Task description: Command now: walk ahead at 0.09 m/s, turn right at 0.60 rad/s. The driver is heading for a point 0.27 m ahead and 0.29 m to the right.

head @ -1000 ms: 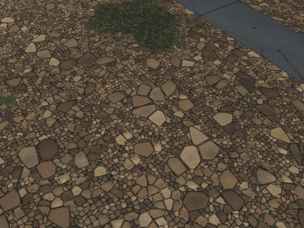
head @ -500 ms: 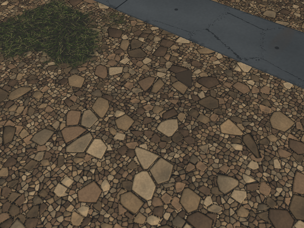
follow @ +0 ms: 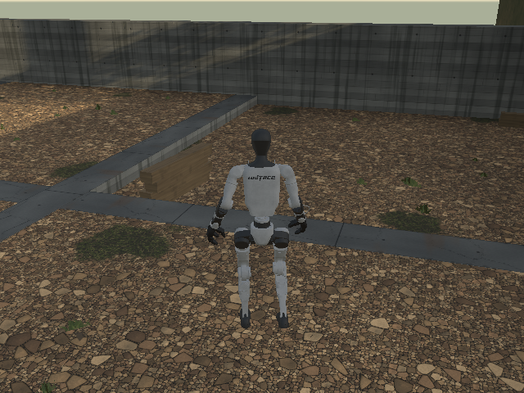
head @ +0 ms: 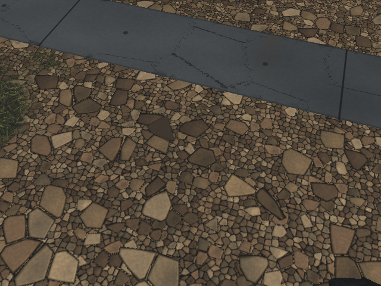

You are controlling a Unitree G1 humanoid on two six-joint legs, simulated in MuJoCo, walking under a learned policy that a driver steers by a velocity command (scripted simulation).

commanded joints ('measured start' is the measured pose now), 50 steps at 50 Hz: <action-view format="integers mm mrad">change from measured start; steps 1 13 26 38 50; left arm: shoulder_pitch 63 149 101 145 75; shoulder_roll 48 141 119 122 -15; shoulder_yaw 14 59 15 19 -20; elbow -66 -44 -5 76 40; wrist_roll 12 3 25 10 29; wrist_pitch -3 1 -126 -105 -98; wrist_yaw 2 -36 -21 -28 -16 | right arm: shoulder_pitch -5 14 -79 89 59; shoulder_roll -166 -146 -134 -200 -157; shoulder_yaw -54 -59 -61 -67 -36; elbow -42 33 36 63 125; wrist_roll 6 48 42 44 22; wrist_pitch -5 39 -40 -79 -63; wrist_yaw -10 6 37 53 22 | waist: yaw -8 45 38 -63 15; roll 153 -23 -99 -74 122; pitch -198 -169 -50 -138 -154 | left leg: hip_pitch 187 -82 -323 141 200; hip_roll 285 203 63 -6 200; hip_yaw -195 62 -90 -19 -113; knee -191 116 255 10 -200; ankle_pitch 241 -396 84 1 683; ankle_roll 224 13 -89 46 193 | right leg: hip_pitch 8 482 468 459 49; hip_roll -55 -95 -207 -190 -81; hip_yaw -15 44 175 85 -23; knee -107 -773 -1039 -713 -322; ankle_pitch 51 137 204 737 238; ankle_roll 3 -207 -279 -227 -35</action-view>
